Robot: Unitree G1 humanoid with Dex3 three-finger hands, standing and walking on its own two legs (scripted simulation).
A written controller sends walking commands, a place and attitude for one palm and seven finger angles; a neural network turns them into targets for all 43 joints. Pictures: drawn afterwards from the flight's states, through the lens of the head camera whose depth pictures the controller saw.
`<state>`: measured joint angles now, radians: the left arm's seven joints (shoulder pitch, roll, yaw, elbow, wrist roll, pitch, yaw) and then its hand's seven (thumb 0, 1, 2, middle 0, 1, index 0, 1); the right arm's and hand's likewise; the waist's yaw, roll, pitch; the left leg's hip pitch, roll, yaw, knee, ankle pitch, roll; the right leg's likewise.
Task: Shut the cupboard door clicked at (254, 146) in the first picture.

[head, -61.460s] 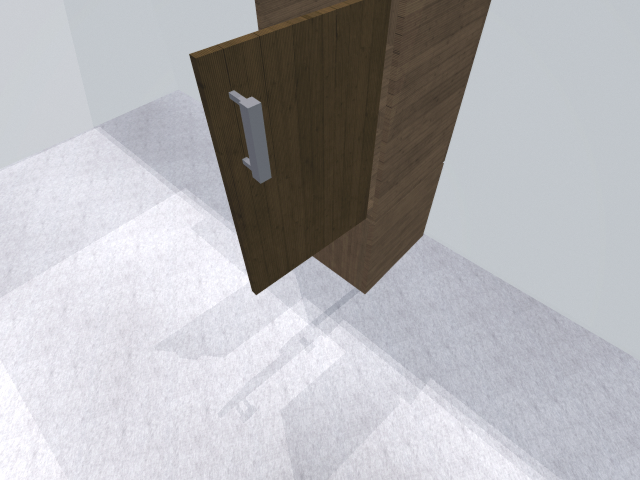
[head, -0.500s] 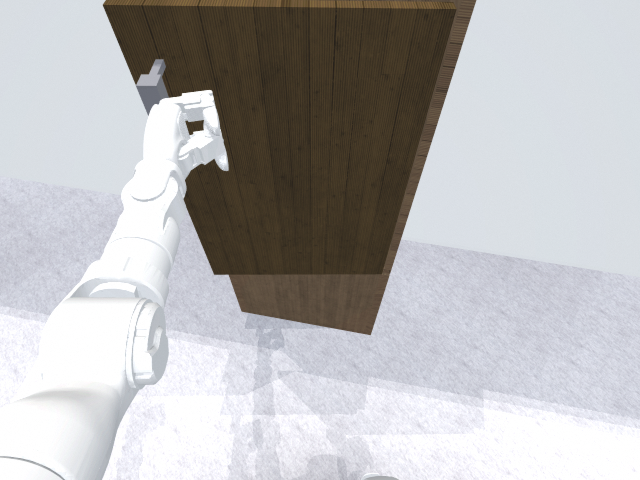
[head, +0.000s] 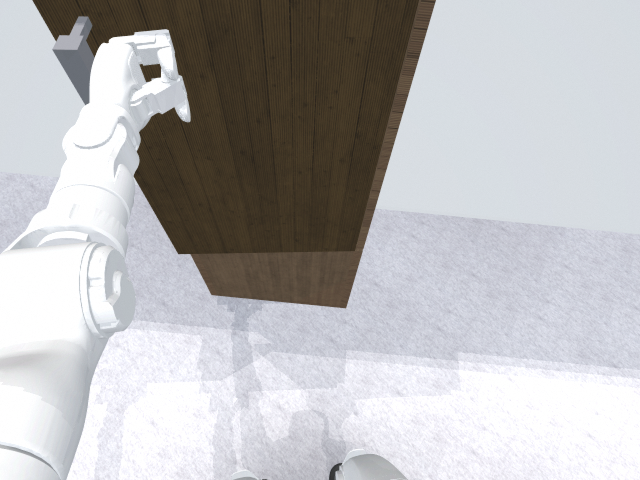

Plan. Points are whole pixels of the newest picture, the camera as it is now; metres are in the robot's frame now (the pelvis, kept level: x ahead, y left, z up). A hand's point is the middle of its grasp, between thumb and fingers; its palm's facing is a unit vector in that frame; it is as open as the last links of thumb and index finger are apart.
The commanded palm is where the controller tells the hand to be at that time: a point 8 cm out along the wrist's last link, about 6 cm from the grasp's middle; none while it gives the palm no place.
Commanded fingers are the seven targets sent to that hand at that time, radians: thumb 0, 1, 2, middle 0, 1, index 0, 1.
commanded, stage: push the door shut along its arc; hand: left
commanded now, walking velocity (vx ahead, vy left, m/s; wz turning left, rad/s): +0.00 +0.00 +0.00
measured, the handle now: (104, 88) +0.57 +0.17 +0.14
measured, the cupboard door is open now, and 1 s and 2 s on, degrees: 8 0 0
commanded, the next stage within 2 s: pull the fist back off the door in 0.60 s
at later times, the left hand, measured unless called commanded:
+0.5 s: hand (184, 68) +0.58 +0.08 +0.16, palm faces -0.29 -0.96 +0.00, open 3.0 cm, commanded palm +0.61 +0.10 +0.15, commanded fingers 0.00 0.90 0.90 -1.30 -1.50 -1.30 -1.50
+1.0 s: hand (202, 63) +0.58 +0.05 +0.16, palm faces +0.18 -0.98 -0.02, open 3.0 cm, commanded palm +0.57 +0.08 +0.15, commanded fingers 0.00 0.90 0.90 -1.30 -1.50 -1.30 -1.50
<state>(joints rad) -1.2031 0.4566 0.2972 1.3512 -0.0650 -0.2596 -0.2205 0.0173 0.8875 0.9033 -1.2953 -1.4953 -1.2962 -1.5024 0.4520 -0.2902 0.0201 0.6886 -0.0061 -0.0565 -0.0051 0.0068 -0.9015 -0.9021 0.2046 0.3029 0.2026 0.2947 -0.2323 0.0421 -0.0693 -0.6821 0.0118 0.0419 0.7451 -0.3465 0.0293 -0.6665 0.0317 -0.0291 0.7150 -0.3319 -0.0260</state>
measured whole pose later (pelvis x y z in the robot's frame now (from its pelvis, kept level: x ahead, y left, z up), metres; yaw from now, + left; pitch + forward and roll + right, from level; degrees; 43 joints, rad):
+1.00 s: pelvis -0.02 +0.01 -0.03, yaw +2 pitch +25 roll -3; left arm -1.54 0.39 0.31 1.53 0.15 -0.23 0.38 0.02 0.84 1.03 -1.29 -1.50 -1.31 -1.50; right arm 0.48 -0.25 0.02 0.71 -0.12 -0.11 0.11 0.00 -0.90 -0.90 0.20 0.30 0.20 0.29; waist -0.34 0.06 -0.13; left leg -0.98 0.00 -0.01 0.93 -0.37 0.04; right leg -0.93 0.02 -0.09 0.85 -0.36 -0.02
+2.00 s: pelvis +0.02 -0.02 +0.02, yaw +1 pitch +8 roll +0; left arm -0.62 0.12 0.17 0.68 -0.10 -0.15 0.13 0.02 0.91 0.90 -1.29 -1.50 -1.30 -1.50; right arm 0.34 -0.25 -0.02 0.62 0.02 0.02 0.03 0.01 -0.90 -0.90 0.20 0.30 0.20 0.29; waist -0.05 0.06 -0.10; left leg -0.42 0.01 0.03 0.61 -0.34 0.00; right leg -0.41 0.04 -0.03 0.61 -0.34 -0.05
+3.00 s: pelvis +0.01 +0.01 +0.03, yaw +2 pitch -3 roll -1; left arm 0.48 0.34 0.36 -0.36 -0.08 -0.08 0.11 0.01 0.90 0.90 -0.32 -0.42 -0.32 -0.43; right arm 0.21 -0.23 0.02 0.62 0.01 -0.06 -0.06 0.01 -0.90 -0.90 0.20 0.30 0.20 0.29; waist 0.07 0.08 -0.02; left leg -0.11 -0.03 0.01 0.42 -0.25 0.04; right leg -0.08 0.00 -0.04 0.39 -0.25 0.00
